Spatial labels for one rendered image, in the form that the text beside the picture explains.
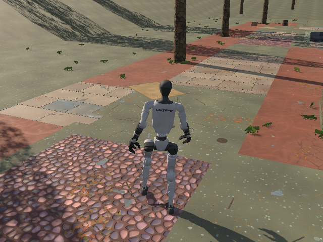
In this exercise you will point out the right robot thigh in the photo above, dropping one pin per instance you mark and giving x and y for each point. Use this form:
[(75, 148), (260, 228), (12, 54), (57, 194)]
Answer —
[(171, 160)]

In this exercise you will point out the right robot forearm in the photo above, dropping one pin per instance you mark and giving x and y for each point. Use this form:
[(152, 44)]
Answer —
[(187, 132)]

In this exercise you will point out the right robot upper arm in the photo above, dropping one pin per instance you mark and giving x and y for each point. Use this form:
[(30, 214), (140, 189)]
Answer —
[(182, 115)]

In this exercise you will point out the left robot forearm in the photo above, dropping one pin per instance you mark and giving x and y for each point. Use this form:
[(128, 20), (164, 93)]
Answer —
[(137, 133)]

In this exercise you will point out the right robot hand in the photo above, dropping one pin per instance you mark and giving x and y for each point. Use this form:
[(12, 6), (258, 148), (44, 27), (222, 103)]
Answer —
[(186, 141)]

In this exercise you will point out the left robot hand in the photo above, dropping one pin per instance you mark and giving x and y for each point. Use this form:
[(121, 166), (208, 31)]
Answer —
[(131, 145)]

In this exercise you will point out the right robot foot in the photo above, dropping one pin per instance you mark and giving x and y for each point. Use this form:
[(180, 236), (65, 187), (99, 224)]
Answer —
[(170, 209)]

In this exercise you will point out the left robot upper arm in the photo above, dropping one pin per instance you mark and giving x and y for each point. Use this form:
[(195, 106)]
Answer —
[(145, 112)]

